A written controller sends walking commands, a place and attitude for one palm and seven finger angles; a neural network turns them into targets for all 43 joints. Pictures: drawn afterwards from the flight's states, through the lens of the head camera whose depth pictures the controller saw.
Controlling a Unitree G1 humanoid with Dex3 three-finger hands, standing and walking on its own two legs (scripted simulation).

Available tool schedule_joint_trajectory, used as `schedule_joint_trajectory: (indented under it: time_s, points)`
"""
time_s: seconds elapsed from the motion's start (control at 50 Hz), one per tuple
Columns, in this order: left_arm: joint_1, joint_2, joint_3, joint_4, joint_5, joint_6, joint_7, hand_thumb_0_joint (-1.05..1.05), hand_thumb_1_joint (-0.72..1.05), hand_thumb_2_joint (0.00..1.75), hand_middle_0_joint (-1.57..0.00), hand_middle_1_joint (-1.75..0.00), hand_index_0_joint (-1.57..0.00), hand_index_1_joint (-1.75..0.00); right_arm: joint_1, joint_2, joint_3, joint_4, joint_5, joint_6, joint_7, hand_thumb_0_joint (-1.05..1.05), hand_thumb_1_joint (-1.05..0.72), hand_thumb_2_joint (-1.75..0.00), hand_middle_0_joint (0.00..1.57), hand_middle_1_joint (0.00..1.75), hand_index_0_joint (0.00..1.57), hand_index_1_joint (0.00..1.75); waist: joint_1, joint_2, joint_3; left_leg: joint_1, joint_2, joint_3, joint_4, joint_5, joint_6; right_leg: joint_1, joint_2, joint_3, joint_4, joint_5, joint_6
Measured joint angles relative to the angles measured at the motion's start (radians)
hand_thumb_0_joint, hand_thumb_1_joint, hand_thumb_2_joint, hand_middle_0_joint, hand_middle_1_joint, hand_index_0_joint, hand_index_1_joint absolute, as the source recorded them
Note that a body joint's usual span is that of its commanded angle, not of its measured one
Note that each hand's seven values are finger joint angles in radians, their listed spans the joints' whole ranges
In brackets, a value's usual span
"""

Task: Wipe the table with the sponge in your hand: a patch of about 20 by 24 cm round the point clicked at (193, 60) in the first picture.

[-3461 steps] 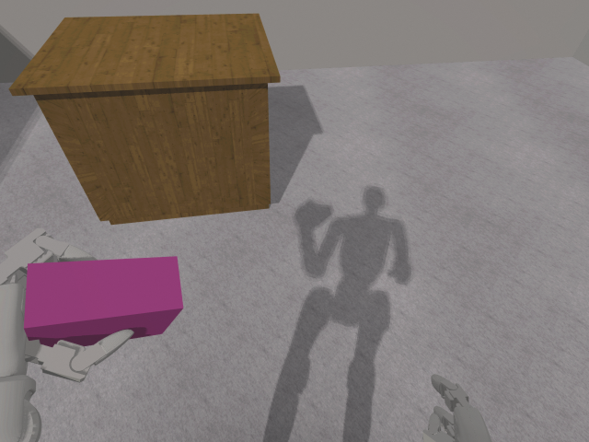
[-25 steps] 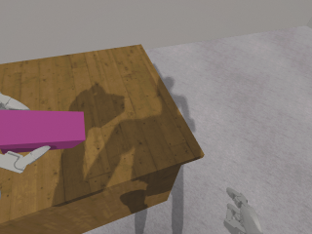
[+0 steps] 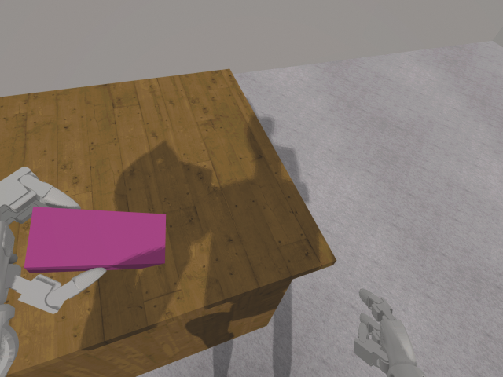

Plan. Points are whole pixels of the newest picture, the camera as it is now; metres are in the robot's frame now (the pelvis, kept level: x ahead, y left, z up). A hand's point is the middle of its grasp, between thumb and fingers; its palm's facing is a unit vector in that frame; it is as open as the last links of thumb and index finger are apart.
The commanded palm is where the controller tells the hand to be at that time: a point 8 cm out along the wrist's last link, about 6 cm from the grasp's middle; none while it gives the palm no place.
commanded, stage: look again from close up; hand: left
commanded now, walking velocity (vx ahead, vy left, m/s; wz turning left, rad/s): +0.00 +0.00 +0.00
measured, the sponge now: (117, 243) +0.24 +0.20 +0.12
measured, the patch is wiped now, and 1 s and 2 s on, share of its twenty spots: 0.00 0.00 0.00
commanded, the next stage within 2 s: shuffle to correct the standing spot in 0.38 s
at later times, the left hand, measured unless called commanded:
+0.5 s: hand (56, 256) +0.21 +0.24 +0.15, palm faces +0.36 -0.86 -0.37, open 10.0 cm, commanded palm +0.15 +0.27 +0.18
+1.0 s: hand (106, 258) +0.21 +0.19 +0.16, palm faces +0.32 -0.87 -0.38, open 10.0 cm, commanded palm +0.15 +0.22 +0.18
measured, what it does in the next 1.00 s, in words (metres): shifts its weight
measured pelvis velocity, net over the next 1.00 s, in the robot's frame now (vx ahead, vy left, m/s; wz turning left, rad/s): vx -0.01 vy -0.05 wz -0.02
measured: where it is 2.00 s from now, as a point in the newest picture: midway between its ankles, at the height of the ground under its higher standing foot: outside the picture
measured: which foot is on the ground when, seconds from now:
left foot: down 0.00-1.00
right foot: down 0.00-1.00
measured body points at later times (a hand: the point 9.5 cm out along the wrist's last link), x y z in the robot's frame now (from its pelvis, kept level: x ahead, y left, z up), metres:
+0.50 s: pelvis -0.01 -0.01 +0.00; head +0.01 +0.01 +0.45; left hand +0.18 +0.28 +0.17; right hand +0.16 -0.23 -0.07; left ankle +0.01 +0.05 -0.74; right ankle -0.01 -0.15 -0.74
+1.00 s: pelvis -0.01 -0.05 +0.00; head +0.02 -0.03 +0.45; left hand +0.19 +0.23 +0.18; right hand +0.16 -0.28 -0.07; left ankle +0.01 +0.05 -0.74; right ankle -0.01 -0.15 -0.74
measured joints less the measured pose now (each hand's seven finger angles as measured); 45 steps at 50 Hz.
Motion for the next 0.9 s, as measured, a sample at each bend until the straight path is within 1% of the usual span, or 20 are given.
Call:
schedule_joint_trajectory:
  time_s: [0.1, 0.22, 0.3, 0.48, 0.58, 0.74, 0.9]
  points:
    - [0.018, 0.009, 0.004, 0.02, -0.007, 0.018, -0.002, -0.01, -0.53, 1.06, -0.76, -1.37, -0.77, -1.37, 0.003, -0.002, 0.002, -0.014, 0.002, 0.015, -0.009, 0.01, -0.9, -0.9, 0.2, 0.3, 0.2, 0.3, -0.001, 0.003, -0.008, 0.003, 0.004, -0.003, -0.007, 0.005, -0.002, 0.008, 0.004, -0.003, -0.016, 0.009, -0.002]
    - [0.018, -0.008, -0.007, 0.02, -0.008, 0.028, 0.006, -0.01, -0.53, 1.06, -0.76, -1.37, -0.77, -1.37, 0.024, -0.013, 0.002, -0.004, 0.002, 0.02, -0.016, 0.01, -0.9, -0.9, 0.2, 0.3, 0.2, 0.3, 0.01, 0.01, -0.012, 0.009, 0.004, -0.006, -0.015, 0.014, -0.003, 0.015, 0.005, -0.006, -0.025, 0.017, -0.004]
    - [0.009, -0.018, -0.016, 0.028, -0.006, 0.025, 0.009, -0.01, -0.53, 1.06, -0.76, -1.37, -0.77, -1.37, 0.037, -0.015, 0.0, 0.007, 0.003, 0.022, -0.019, 0.01, -0.9, -0.9, 0.2, 0.3, 0.2, 0.3, 0.011, 0.016, -0.015, 0.012, 0.003, -0.007, -0.022, 0.022, -0.004, 0.016, 0.004, -0.008, -0.027, 0.022, -0.005]
    - [0.007, -0.023, -0.019, 0.058, -0.002, 0.025, 0.009, -0.01, -0.53, 1.06, -0.76, -1.37, -0.77, -1.37, 0.055, -0.013, 0.001, 0.017, 0.003, 0.021, -0.02, 0.01, -0.9, -0.9, 0.2, 0.3, 0.2, 0.3, -0.001, 0.026, -0.022, 0.011, 0.009, -0.004, -0.033, 0.035, -0.007, 0.012, 0.01, -0.004, -0.035, 0.035, -0.009]
    - [0.014, -0.017, -0.018, 0.05, -0.003, 0.025, 0.005, -0.01, -0.53, 1.06, -0.76, -1.37, -0.77, -1.37, 0.06, -0.012, -0.003, 0.02, 0.004, 0.019, -0.02, 0.01, -0.9, -0.9, 0.2, 0.3, 0.2, 0.3, -0.005, 0.021, -0.022, 0.012, 0.01, -0.002, -0.038, 0.039, -0.011, 0.008, 0.011, -0.002, -0.031, 0.035, -0.012]
    - [-0.002, -0.003, 0.004, 0.041, -0.012, 0.032, 0.0, -0.01, -0.53, 1.06, -0.76, -1.37, -0.77, -1.37, 0.055, 0.001, -0.01, 0.008, 0.006, 0.024, -0.009, 0.01, -0.9, -0.9, 0.2, 0.3, 0.2, 0.3, -0.003, 0.007, -0.017, 0.007, 0.023, -0.001, -0.032, 0.038, -0.026, -0.008, 0.023, 0.0, -0.006, 0.025, -0.026]
    - [0.007, -0.007, -0.004, 0.021, -0.022, 0.052, -0.011, -0.01, -0.53, 1.06, -0.76, -1.37, -0.77, -1.37, 0.044, 0.002, -0.016, -0.011, 0.007, 0.036, -0.002, 0.01, -0.9, -0.9, 0.2, 0.3, 0.2, 0.3, -0.003, 0.014, -0.016, -0.013, 0.055, -0.01, 0.0, 0.024, -0.053, -0.023, 0.055, -0.008, 0.013, 0.016, -0.053]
